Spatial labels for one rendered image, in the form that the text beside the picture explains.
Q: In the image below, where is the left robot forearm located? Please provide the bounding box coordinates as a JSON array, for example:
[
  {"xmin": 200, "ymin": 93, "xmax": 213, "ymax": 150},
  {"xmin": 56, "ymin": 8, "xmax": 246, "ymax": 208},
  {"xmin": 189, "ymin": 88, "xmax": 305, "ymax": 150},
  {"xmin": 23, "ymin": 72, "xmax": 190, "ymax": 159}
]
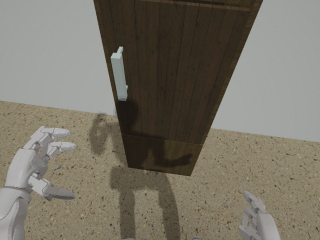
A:
[{"xmin": 0, "ymin": 187, "xmax": 32, "ymax": 240}]

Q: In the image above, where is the cupboard door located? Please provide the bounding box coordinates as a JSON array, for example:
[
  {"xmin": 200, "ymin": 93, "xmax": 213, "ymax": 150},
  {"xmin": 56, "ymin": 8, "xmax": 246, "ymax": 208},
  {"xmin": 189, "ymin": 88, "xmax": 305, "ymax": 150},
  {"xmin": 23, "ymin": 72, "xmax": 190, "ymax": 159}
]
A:
[{"xmin": 98, "ymin": 0, "xmax": 252, "ymax": 145}]

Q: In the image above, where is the left robot hand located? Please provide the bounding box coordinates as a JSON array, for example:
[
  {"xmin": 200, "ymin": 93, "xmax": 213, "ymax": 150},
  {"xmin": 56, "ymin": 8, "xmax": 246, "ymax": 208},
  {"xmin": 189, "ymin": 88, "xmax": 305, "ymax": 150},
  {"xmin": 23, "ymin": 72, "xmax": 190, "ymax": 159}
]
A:
[{"xmin": 5, "ymin": 126, "xmax": 77, "ymax": 201}]

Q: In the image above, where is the handle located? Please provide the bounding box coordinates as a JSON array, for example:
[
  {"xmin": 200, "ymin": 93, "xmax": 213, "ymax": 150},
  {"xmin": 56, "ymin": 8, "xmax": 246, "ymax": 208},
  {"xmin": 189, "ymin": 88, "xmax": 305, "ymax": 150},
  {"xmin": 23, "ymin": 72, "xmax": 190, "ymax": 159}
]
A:
[{"xmin": 110, "ymin": 46, "xmax": 128, "ymax": 101}]

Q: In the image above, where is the right robot hand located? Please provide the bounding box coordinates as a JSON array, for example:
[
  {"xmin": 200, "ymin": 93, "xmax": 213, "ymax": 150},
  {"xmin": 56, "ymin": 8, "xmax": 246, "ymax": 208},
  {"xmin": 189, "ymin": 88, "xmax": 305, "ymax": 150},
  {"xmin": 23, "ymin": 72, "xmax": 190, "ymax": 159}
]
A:
[{"xmin": 239, "ymin": 190, "xmax": 281, "ymax": 240}]

